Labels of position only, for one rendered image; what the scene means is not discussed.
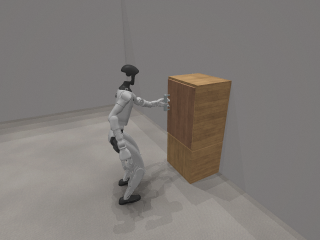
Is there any handle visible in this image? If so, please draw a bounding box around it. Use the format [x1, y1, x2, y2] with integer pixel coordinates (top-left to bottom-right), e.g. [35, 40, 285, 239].
[163, 94, 170, 111]

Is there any left robot forearm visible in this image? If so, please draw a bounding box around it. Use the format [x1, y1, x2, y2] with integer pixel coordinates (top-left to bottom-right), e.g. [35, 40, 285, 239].
[141, 99, 158, 108]

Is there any robot left upper arm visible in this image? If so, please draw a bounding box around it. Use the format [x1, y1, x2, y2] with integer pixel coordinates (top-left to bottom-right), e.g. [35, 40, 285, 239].
[132, 92, 144, 106]

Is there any right robot thigh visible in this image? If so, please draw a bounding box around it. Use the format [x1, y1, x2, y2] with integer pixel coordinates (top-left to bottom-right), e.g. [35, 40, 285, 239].
[112, 138, 145, 173]

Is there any left robot hand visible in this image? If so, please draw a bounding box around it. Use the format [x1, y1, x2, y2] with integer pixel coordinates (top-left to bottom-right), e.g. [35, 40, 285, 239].
[157, 98, 170, 107]

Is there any robot head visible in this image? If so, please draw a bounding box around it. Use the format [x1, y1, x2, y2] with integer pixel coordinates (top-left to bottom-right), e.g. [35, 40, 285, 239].
[118, 64, 139, 92]

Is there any right robot forearm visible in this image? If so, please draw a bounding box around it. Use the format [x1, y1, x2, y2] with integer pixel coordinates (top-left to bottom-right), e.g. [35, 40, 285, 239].
[109, 116, 127, 150]

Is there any cupboard door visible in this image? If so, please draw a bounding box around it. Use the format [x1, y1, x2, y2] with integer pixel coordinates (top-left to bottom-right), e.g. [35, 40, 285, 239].
[167, 79, 196, 149]

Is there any right robot hand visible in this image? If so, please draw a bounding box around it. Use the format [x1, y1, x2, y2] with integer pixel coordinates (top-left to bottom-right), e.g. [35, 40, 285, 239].
[119, 148, 134, 170]

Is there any robot right upper arm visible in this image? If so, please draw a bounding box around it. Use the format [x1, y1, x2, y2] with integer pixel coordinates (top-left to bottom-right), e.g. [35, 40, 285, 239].
[108, 91, 132, 122]

